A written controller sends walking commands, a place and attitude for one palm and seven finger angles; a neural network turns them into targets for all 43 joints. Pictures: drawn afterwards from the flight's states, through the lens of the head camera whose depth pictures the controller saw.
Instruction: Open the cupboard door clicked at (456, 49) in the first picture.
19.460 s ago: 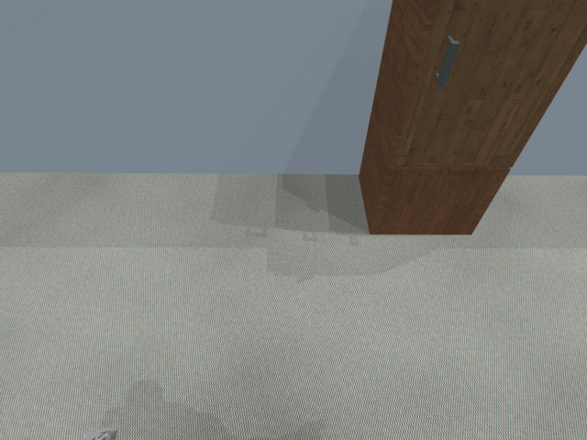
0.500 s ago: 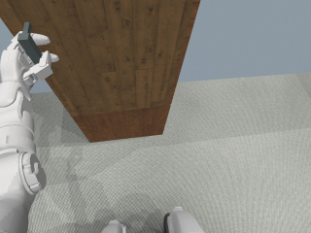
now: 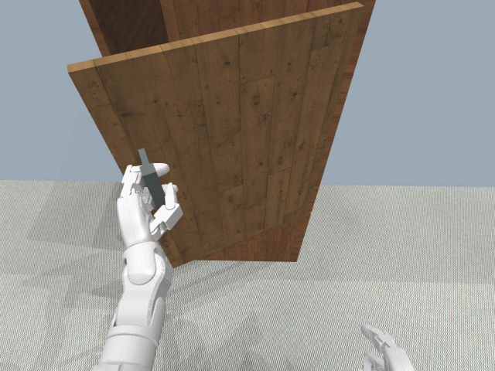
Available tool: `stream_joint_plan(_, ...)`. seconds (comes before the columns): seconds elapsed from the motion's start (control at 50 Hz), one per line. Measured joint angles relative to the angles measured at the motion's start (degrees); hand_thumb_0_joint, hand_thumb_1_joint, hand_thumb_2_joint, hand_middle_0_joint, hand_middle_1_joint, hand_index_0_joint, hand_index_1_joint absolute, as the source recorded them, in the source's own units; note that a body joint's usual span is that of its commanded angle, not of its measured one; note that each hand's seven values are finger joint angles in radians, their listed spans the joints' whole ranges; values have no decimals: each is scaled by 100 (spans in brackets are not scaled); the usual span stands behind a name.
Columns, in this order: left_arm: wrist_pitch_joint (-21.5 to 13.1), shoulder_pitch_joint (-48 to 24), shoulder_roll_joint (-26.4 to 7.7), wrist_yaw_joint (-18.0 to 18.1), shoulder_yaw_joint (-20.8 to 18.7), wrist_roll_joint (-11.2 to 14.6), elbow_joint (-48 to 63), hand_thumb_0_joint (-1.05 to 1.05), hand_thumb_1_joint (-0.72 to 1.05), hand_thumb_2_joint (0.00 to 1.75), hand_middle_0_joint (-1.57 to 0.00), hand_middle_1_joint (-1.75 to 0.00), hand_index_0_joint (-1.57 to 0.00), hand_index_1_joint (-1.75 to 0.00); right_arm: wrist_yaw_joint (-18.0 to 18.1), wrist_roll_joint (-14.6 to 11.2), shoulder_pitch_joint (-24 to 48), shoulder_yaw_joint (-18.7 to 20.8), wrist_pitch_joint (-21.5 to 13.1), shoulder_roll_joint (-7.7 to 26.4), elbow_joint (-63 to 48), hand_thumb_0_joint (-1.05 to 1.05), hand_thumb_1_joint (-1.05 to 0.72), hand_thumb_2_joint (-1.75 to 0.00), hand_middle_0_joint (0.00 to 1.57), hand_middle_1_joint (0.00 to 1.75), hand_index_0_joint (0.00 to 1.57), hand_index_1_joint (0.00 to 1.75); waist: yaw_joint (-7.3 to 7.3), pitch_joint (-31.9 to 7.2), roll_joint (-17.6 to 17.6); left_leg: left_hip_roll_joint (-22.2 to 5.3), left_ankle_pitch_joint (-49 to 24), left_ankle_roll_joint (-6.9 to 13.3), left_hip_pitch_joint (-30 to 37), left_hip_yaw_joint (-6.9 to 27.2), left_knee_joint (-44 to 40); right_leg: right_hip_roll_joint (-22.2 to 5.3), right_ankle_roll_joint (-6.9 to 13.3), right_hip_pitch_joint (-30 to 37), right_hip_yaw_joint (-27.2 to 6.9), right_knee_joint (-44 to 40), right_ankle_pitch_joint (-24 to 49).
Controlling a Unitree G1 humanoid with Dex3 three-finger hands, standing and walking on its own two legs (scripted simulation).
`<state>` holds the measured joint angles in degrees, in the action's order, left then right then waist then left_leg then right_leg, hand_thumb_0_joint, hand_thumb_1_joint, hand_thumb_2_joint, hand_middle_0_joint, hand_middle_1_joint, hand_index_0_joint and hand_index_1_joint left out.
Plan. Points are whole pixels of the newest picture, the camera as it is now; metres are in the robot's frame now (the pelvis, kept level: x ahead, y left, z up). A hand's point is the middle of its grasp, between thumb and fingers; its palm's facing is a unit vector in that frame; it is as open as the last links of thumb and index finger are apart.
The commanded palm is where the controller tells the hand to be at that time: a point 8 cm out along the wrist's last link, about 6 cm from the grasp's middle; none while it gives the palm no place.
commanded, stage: pull the door open along its arc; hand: left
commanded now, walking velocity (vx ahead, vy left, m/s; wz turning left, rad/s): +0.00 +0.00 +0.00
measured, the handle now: (154, 184) +0.40 +0.18 +0.07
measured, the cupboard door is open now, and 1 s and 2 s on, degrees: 26 42 42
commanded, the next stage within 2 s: open thumb and fingers to let go in 0.24 s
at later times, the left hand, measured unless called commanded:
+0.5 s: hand (214, 251) +0.28 +0.06 +0.08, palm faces +0.43 -0.90 -0.03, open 6.2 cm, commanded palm +0.23 +0.11 +0.07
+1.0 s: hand (214, 250) +0.28 +0.06 +0.08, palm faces +0.40 -0.92 +0.00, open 14.1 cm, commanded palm +0.23 +0.11 +0.07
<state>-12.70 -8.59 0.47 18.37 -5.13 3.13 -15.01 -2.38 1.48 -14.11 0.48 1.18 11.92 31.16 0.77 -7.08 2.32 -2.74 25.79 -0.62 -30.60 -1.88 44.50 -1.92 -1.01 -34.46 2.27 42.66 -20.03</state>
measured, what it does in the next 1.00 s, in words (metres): stands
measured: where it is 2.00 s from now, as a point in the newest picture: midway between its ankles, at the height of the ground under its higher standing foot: outside the picture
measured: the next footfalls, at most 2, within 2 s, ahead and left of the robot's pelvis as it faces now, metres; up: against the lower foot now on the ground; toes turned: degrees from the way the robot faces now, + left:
none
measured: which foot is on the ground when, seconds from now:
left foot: down 0.00-1.00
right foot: down 0.00-1.00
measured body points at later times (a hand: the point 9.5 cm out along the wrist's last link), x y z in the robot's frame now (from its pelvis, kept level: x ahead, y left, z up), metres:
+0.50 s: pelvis -0.01 -0.04 +0.00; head +0.01 -0.06 +0.45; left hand +0.25 +0.11 +0.08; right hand +0.19 -0.24 -0.10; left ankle -0.05 +0.12 -0.71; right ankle +0.00 -0.13 -0.71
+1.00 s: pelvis -0.03 -0.03 +0.00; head -0.01 -0.05 +0.45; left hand +0.25 +0.11 +0.08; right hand +0.15 -0.24 -0.10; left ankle -0.05 +0.12 -0.71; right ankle +0.00 -0.13 -0.71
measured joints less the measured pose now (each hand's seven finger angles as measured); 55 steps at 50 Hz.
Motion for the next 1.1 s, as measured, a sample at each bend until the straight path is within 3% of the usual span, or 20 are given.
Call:
stream_joint_plan(0.08,203,482,375,666,573,-338,452,1,72,77,-36,-135,-37,-134,69,109,213,-52,6,-95,1,1,-91,-90,20,30,20,30,-96,54,-8,32,-24,-35,212,83,-52,-38,34,221,82,17,-52)
stream_joint_plan(0.14,359,835,546,940,949,-548,758,1,72,77,-35,-134,-37,-134,122,175,316,-81,23,-149,-15,1,-91,-90,20,30,20,30,-151,84,-8,41,-33,-64,340,135,-80,-50,65,351,133,36,-91)
stream_joint_plan(0.2,497,1249,631,1060,1302,-678,1111,2,72,76,-34,-134,-37,-134,152,206,365,-97,39,-194,-44,1,-91,-90,20,30,20,30,-178,102,-9,34,-37,-97,456,174,-110,-46,98,462,173,48,-125)
stream_joint_plan(0.34,672,2072,337,1113,2040,-748,1852,2,71,75,-35,-133,-38,-135,145,204,423,-134,76,-226,-122,1,-91,-90,20,30,20,30,-98,171,33,-22,3,-187,629,257,-79,0,187,633,257,138,-226)
stream_joint_plan(0.44,710,1738,426,1327,1899,-732,1604,2,68,77,-37,-133,-38,-135,261,243,493,-111,100,-154,60,1,-91,-90,20,30,20,30,-153,209,56,-16,-6,-236,559,329,11,-14,238,568,321,278,-274)
stream_joint_plan(0.56,609,1466,541,1244,1553,-670,1349,2,54,74,-37,-131,-37,-132,353,250,410,-84,77,-101,200,1,-91,-90,20,30,20,30,-198,194,70,-7,-86,-260,525,356,-27,-22,280,513,345,311,-249)
stream_joint_plan(0.7,459,1368,522,1006,1385,-598,1152,2,19,59,-35,-127,-35,-128,414,239,265,-48,22,-58,251,1,-91,-90,20,30,20,30,-184,205,57,-8,-179,-266,524,333,-100,-15,304,484,321,274,-167)
stream_joint_plan(0.84,344,1129,510,1049,1318,-574,885,1,-23,42,-32,-122,-32,-123,436,240,256,-28,-51,-34,310,1,-91,-90,20,30,20,30,-148,239,37,2,-226,-246,482,299,-87,-21,287,440,283,260,-91)
stream_joint_plan(0.96,326,1001,556,1117,1365,-606,739,0,-41,34,-29,-109,-29,-109,422,236,281,-37,-74,-57,312,1,-91,-90,20,30,20,30,-141,237,15,27,-244,-216,457,263,-64,-42,246,423,243,241,-39)
stream_joint_plan(1.1,345,802,597,1196,1463,-675,560,0,-48,31,-27,-83,-27,-83,413,240,361,-87,-40,-127,300,1,-91,-90,20,30,20,30,-146,248,-17,65,-244,-162,422,226,-22,-75,191,403,201,229,5)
